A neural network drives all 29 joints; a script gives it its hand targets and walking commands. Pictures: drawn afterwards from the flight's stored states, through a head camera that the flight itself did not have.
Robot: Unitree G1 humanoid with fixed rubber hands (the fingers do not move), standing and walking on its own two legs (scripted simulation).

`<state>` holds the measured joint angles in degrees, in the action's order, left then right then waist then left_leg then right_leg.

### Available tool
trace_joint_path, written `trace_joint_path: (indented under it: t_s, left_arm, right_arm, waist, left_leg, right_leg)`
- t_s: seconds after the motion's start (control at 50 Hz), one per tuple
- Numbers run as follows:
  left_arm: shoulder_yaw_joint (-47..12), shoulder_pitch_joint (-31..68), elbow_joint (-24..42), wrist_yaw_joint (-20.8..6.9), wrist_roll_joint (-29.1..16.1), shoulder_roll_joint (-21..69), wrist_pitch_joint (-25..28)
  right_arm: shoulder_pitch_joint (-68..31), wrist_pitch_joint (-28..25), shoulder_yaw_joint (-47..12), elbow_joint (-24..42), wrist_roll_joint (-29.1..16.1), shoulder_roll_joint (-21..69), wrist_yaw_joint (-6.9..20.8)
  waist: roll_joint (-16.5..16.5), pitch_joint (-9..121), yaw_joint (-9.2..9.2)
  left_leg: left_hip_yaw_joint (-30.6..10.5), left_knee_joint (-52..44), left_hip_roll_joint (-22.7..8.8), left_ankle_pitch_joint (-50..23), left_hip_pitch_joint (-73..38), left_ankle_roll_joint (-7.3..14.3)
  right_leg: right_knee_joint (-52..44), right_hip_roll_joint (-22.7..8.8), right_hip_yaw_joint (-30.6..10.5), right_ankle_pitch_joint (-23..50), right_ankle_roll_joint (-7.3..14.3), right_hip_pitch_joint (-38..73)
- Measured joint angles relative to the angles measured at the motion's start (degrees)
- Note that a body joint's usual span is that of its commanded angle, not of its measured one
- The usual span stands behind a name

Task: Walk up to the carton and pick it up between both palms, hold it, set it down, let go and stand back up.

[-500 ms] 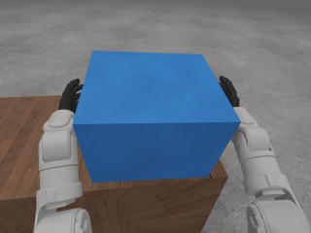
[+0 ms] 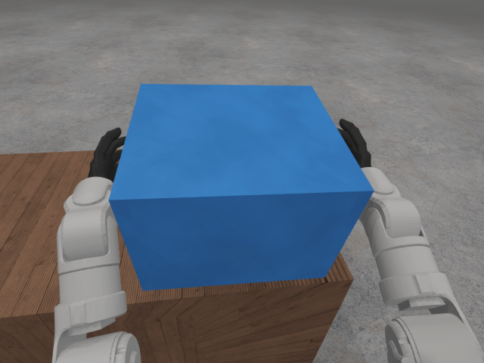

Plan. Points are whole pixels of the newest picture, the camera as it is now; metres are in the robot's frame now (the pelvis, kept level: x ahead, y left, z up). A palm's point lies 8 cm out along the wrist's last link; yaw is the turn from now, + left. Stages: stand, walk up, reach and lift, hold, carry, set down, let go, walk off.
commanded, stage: hold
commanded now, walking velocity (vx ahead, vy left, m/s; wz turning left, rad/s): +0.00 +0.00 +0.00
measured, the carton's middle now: (233, 180) +0.36 +0.01 +0.18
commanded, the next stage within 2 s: none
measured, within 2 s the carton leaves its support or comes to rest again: neither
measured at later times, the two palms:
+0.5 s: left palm (98, 178) +0.34 +0.21 +0.21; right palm (351, 167) +0.35 -0.17 +0.21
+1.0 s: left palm (100, 178) +0.34 +0.21 +0.21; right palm (352, 166) +0.35 -0.17 +0.22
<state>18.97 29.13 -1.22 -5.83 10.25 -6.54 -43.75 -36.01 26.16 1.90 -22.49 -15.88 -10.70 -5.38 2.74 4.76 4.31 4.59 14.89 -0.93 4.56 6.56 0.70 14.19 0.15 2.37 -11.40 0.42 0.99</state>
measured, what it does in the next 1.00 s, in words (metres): stands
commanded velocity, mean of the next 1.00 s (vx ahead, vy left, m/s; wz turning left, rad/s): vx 0.00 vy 0.00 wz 0.00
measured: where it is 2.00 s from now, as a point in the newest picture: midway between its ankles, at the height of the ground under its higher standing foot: outside the picture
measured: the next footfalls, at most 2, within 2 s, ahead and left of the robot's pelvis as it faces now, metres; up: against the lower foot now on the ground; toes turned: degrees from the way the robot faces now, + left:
none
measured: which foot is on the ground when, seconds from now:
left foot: down 0.00-1.00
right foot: down 0.00-1.00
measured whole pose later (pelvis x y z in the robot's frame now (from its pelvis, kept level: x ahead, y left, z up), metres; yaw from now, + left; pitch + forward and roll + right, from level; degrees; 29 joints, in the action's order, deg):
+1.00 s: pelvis -0.01 +0.00 +0.00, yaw +0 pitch -3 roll +0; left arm 19.0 31.1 -2.3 -5.7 10.6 -6.8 -43.9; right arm -38.1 25.7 2.5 -24.6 -15.8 -11.0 -4.8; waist 2.7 4.9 3.7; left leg 5.0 14.9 -0.9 4.1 7.6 1.0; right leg 14.5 0.1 1.9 -10.8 0.2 -0.3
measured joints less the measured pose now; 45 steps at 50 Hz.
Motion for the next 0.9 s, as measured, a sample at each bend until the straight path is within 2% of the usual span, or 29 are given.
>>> trace_joint_path:
  t_s: [0.18, 0.42, 0.9]
  left_arm:
    - [0.3, -0.7, 1.9, -0.4, -0.2, 0.0, -0.2]
    - [0.5, 0.8, 0.2, -0.8, 0.0, -0.6, -0.2]
    - [0.0, 2.1, -1.2, -0.1, 0.6, -0.3, -0.1]
  right_arm:
    - [0.8, 0.2, -0.2, 2.1, -0.3, 0.3, -0.7]
    - [-0.4, 0.1, 0.3, 0.4, 0.1, 0.5, -0.6]
    - [-1.9, -0.4, 0.7, -1.9, 0.2, -0.2, 0.5]
  waist:
    - [-0.2, -0.4, 0.20]
    - [-0.3, -0.3, -0.51]
    - [0.0, -0.1, -0.26]
  left_leg:
    - [-0.2, 0.2, 0.0, 0.1, -0.3, -0.1]
    - [0.0, 0.0, -0.1, -0.3, 0.3, 0.0]
    - [0.3, 0.0, 0.1, -0.5, 0.7, 0.3]
  right_leg:
    - [-0.1, 0.0, 0.2, 0.0, 0.0, 0.5]
    - [0.3, 0.1, 0.0, 0.2, 0.0, -0.5]
    - [0.1, -0.1, -0.3, 0.7, -0.2, -0.8]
